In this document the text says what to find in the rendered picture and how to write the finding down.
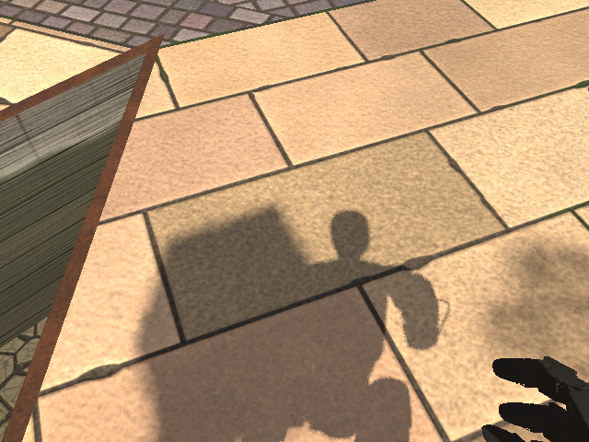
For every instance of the robot right hand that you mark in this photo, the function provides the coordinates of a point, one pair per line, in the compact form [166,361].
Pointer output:
[553,379]

